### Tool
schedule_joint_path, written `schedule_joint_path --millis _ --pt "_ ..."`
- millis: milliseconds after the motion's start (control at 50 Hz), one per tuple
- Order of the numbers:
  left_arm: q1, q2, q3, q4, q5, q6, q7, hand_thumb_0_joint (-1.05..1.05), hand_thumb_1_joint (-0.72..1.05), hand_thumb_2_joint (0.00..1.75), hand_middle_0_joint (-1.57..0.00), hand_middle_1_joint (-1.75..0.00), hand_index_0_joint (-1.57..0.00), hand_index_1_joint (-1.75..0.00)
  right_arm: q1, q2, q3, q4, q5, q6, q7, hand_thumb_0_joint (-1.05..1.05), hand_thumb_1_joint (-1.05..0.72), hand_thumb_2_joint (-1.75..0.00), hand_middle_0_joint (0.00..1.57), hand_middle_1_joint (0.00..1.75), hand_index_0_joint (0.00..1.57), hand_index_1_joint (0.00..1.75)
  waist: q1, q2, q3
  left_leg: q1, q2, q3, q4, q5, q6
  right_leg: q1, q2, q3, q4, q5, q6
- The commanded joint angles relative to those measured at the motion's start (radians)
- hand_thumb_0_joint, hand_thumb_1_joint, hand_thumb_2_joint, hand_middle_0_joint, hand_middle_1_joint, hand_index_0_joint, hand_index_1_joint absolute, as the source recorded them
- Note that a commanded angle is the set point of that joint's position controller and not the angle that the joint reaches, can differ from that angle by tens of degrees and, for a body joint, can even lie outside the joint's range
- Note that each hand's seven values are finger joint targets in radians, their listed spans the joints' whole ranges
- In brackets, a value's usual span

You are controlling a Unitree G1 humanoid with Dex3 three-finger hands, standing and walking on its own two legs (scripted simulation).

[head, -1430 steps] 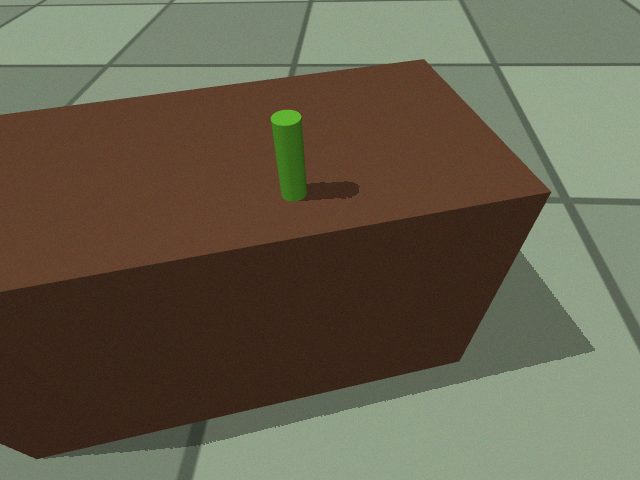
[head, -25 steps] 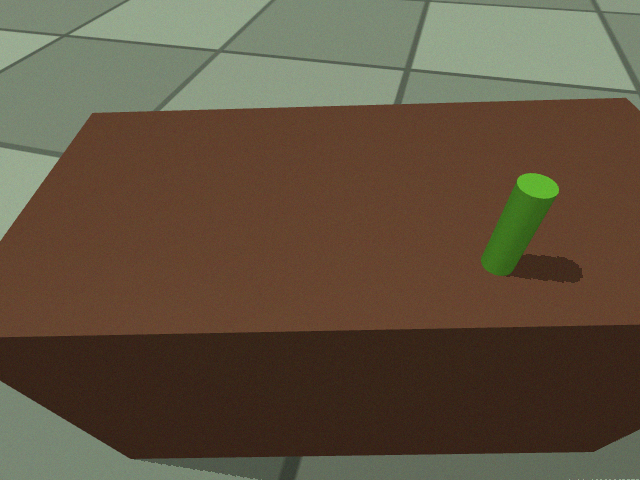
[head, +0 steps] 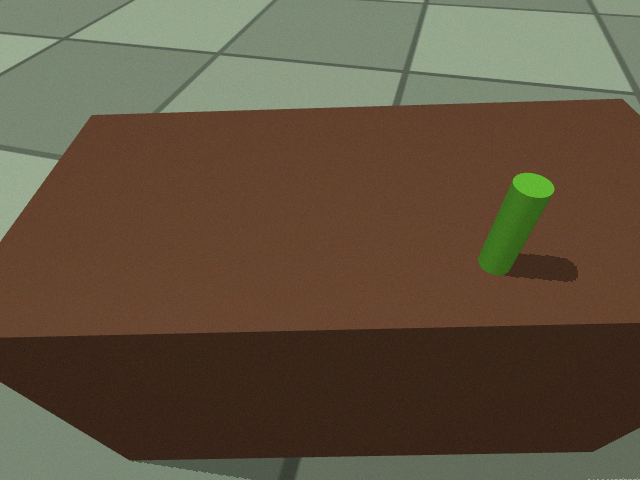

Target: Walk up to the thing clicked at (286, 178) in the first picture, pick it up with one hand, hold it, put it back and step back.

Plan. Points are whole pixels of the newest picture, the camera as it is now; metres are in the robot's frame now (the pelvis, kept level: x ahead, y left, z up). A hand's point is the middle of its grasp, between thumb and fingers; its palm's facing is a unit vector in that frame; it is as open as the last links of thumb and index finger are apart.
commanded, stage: stand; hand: right
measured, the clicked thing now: (511, 228) +0.46 -0.26 +0.05
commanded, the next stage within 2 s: step back in 0.80 s
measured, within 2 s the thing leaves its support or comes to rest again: neither
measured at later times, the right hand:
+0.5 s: hand out of the picture +0.07 -0.25 -0.16, palm faces -0.01 +0.94 -0.35, open 7.4 cm
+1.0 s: hand out of the picture +0.07 -0.28 -0.17, palm faces +0.01 +0.93 -0.37, open 7.4 cm
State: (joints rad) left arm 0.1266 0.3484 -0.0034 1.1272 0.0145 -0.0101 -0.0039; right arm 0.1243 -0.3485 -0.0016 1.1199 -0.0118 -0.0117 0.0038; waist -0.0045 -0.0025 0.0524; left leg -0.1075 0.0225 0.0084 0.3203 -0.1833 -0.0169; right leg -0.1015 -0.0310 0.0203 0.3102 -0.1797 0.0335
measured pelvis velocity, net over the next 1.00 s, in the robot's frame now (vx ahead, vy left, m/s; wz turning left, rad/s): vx -0.02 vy -0.01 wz -0.02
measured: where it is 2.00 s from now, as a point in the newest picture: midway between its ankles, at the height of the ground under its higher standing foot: outside the picture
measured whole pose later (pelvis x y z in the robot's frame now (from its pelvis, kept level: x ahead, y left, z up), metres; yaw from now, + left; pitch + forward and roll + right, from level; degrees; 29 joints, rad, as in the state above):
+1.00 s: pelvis -0.02 -0.01 -0.01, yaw -1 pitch -1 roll +1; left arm 0.10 0.41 0.03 0.99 0.01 0.02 0.01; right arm 0.06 -0.37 -0.05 1.02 0.01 0.04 0.01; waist 0.00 -0.02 0.17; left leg -0.24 0.04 0.02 0.51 -0.25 -0.02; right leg -0.29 -0.02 0.01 0.59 -0.25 -0.02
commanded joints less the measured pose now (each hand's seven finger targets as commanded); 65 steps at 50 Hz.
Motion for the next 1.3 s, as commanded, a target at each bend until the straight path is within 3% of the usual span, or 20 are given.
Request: schedule_joint_path --millis 0,420,500,600,760,780,860,920,940,980,1000,1020,1040,1060,1080,1100,1140,1220,1260,1280 --pt "-0.027 0.217 0.043 -0.055 -0.004 -0.016 0.014 0.00 0.90 0.90 -0.20 -0.30 -0.20 -0.30 -0.024 -0.212 -0.042 -0.055 0.003 -0.019 -0.011 0.00 -0.90 -0.90 0.20 0.30 0.20 0.30 0.003 -0.005 -0.063 0.011 0.107 -0.081 -0.049 0.099 0.032 -0.007 -0.099 0.068 -0.042 0.117 -0.048" --pt "-0.024 0.216 0.040 -0.060 -0.005 -0.019 0.016 0.00 0.90 0.90 -0.20 -0.30 -0.20 -0.30 -0.025 -0.213 -0.044 -0.057 0.004 -0.018 -0.013 0.00 -0.90 -0.90 0.20 0.30 0.20 0.30 0.003 0.004 -0.083 0.031 0.111 -0.068 -0.029 0.183 0.033 0.005 -0.104 0.071 -0.027 0.209 -0.049" --pt "-0.020 0.213 0.040 -0.058 -0.003 -0.017 0.016 0.00 0.90 0.90 -0.20 -0.30 -0.20 -0.30 -0.032 -0.212 -0.044 -0.057 0.004 -0.015 -0.011 0.00 -0.90 -0.90 0.20 0.30 0.20 0.30 0.005 -0.002 -0.059 0.016 0.109 -0.072 -0.040 0.116 0.033 -0.013 -0.097 0.068 -0.040 0.146 -0.046" --pt "-0.025 0.219 0.042 -0.064 -0.004 -0.021 0.017 0.00 0.90 0.90 -0.20 -0.30 -0.20 -0.30 -0.024 -0.215 -0.045 -0.060 0.004 -0.018 -0.010 0.00 -0.90 -0.90 0.20 0.30 0.20 0.30 0.001 0.000 -0.082 0.031 0.115 -0.070 -0.033 0.178 0.035 0.007 -0.102 0.067 -0.023 0.201 -0.048" --pt "-0.027 0.214 0.043 -0.060 -0.005 -0.016 0.016 0.00 0.90 0.90 -0.20 -0.30 -0.20 -0.30 -0.027 -0.212 -0.045 -0.059 0.004 -0.018 -0.012 0.00 -0.90 -0.90 0.20 0.30 0.20 0.30 0.003 0.008 -0.074 0.020 0.109 -0.070 -0.040 0.158 0.032 0.008 -0.101 0.070 -0.028 0.184 -0.048" --pt "-0.044 0.276 0.077 -0.112 -0.018 -0.003 0.021 0.00 0.90 0.90 -0.20 -0.30 -0.20 -0.30 -0.046 -0.282 -0.074 -0.069 0.012 0.002 -0.010 0.00 -0.90 -0.90 0.20 0.30 0.20 0.30 0.000 0.009 0.019 -0.034 0.106 -0.099 0.035 0.315 0.057 -0.075 -0.072 0.061 0.089 0.341 -0.049" --pt "0.002 0.225 0.073 -0.159 -0.020 0.016 0.028 0.00 0.90 0.90 -0.20 -0.30 -0.20 -0.30 -0.024 -0.292 -0.096 -0.112 0.022 0.019 -0.011 0.00 -0.90 -0.90 0.20 0.30 0.20 0.30 -0.005 0.071 -0.086 0.004 0.185 -0.117 0.073 0.515 0.142 -0.084 -0.003 -0.019 0.247 0.244 -0.053" --pt "0.045 0.222 0.077 -0.181 -0.009 0.030 0.026 0.00 0.90 0.90 -0.20 -0.30 -0.20 -0.30 -0.062 -0.304 -0.112 -0.160 0.019 0.035 -0.013 0.00 -0.90 -0.90 0.20 0.30 0.20 0.30 0.008 0.134 -0.138 -0.056 0.219 -0.133 0.114 0.401 0.194 -0.077 0.014 -0.013 0.361 0.063 -0.066" --pt "0.055 0.224 0.081 -0.188 -0.007 0.033 0.024 0.00 0.90 0.90 -0.20 -0.30 -0.20 -0.30 -0.075 -0.294 -0.111 -0.175 0.017 0.040 -0.013 0.00 -0.90 -0.90 0.20 0.30 0.20 0.30 0.013 0.144 -0.136 -0.100 0.212 -0.130 0.130 0.351 0.194 -0.070 0.016 -0.004 0.380 0.034 -0.076" --pt "0.095 0.240 0.094 -0.196 -0.005 0.033 0.021 0.00 0.90 0.90 -0.20 -0.30 -0.20 -0.30 -0.103 -0.276 -0.113 -0.205 0.020 0.051 -0.010 0.00 -0.90 -0.90 0.20 0.30 0.20 0.30 0.035 0.125 -0.151 -0.150 0.159 -0.104 0.241 0.219 0.167 -0.057 -0.027 0.032 0.328 0.108 -0.111" --pt "0.093 0.267 0.103 -0.209 -0.003 0.029 0.022 0.00 0.90 0.90 -0.20 -0.30 -0.20 -0.30 -0.103 -0.249 -0.109 -0.220 0.023 0.057 -0.008 0.00 -0.90 -0.90 0.20 0.30 0.20 0.30 0.040 0.033 -0.145 -0.179 0.072 -0.057 0.352 0.103 0.123 -0.071 -0.105 0.116 0.210 0.209 -0.151" --pt "0.090 0.320 0.118 -0.225 0.002 0.021 0.021 0.00 0.90 0.90 -0.20 -0.30 -0.20 -0.30 -0.108 -0.214 -0.097 -0.233 0.026 0.063 -0.006 0.00 -0.90 -0.90 0.20 0.30 0.20 0.30 0.055 -0.098 -0.107 -0.214 -0.067 -0.009 0.525 -0.073 0.056 -0.112 -0.233 0.284 0.059 0.320 -0.219" --pt "0.053 0.357 0.124 -0.248 0.011 0.017 0.025 0.00 0.90 0.90 -0.20 -0.30 -0.20 -0.30 -0.091 -0.191 -0.094 -0.242 0.015 0.073 -0.010 0.00 -0.90 -0.90 0.20 0.30 0.20 0.30 0.047 -0.183 -0.080 -0.289 -0.143 -0.072 0.717 -0.429 0.047 -0.135 -0.340 0.415 0.015 0.397 -0.296" --pt "0.016 0.367 0.127 -0.274 0.022 0.011 0.030 0.00 0.90 0.90 -0.20 -0.30 -0.20 -0.30 -0.035 -0.199 -0.097 -0.230 0.008 0.081 -0.016 0.00 -0.90 -0.90 0.20 0.30 0.20 0.30 0.030 -0.171 -0.067 -0.299 -0.119 -0.147 0.831 -0.482 0.045 -0.180 -0.376 0.445 0.041 0.451 -0.337" --pt "-0.021 0.352 0.126 -0.292 0.024 0.014 0.033 0.00 0.90 0.90 -0.20 -0.30 -0.20 -0.30 0.004 -0.217 -0.102 -0.217 0.010 0.082 -0.015 0.00 -0.90 -0.90 0.20 0.30 0.20 0.30 0.010 -0.169 -0.059 -0.286 -0.095 -0.162 0.876 -0.460 0.044 -0.227 -0.355 0.402 0.060 0.433 -0.335" --pt "-0.069 0.329 0.124 -0.315 0.021 0.015 0.033 0.00 0.90 0.90 -0.20 -0.30 -0.20 -0.30 0.032 -0.228 -0.102 -0.208 0.027 0.079 -0.012 0.00 -0.90 -0.90 0.20 0.30 0.20 0.30 -0.004 -0.153 -0.066 -0.264 -0.099 -0.179 0.903 -0.411 0.041 -0.229 -0.296 0.297 0.079 0.424 -0.309" --pt "-0.092 0.294 0.114 -0.326 0.027 0.017 0.036 0.00 0.90 0.90 -0.20 -0.30 -0.20 -0.30 0.062 -0.233 -0.104 -0.201 0.037 0.074 -0.015 0.00 -0.90 -0.90 0.20 0.30 0.20 0.30 -0.015 -0.167 -0.115 -0.300 -0.113 -0.153 0.906 -0.356 0.023 -0.133 -0.209 0.196 0.126 0.417 -0.262" --pt "-0.009 0.270 0.121 -0.343 0.026 0.032 0.044 0.00 0.90 0.90 -0.20 -0.30 -0.20 -0.30 0.052 -0.233 -0.083 -0.235 0.012 0.060 -0.022 0.00 -0.90 -0.90 0.20 0.30 0.20 0.30 0.046 -0.155 -0.156 -0.346 -0.056 -0.110 0.616 -0.339 0.006 0.068 -0.214 0.201 0.187 0.407 -0.254" --pt "0.010 0.274 0.124 -0.347 0.016 0.041 0.045 0.00 0.90 0.90 -0.20 -0.30 -0.20 -0.30 0.059 -0.230 -0.083 -0.244 -0.002 0.052 -0.024 0.00 -0.90 -0.90 0.20 0.30 0.20 0.30 0.044 -0.196 -0.171 -0.302 -0.025 -0.086 0.425 -0.334 0.020 0.109 -0.230 0.213 0.214 0.437 -0.238" --pt "-0.006 0.286 0.125 -0.354 0.008 0.047 0.041 0.00 0.90 0.90 -0.20 -0.30 -0.20 -0.30 0.091 -0.233 -0.087 -0.235 -0.008 0.048 -0.024 0.00 -0.90 -0.90 0.20 0.30 0.20 0.30 0.026 -0.230 -0.171 -0.240 -0.018 -0.073 0.321 -0.301 0.031 0.076 -0.231 0.217 0.234 0.431 -0.222"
